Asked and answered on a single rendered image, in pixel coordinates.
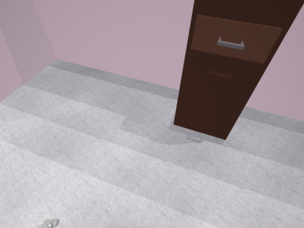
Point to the left robot hand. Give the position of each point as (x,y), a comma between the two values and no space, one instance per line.
(52,223)

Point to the handle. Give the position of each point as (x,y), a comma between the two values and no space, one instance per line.
(219,76)
(230,45)

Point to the cabinet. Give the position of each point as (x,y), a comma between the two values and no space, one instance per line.
(212,105)

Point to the drawer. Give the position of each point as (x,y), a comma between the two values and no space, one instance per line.
(258,39)

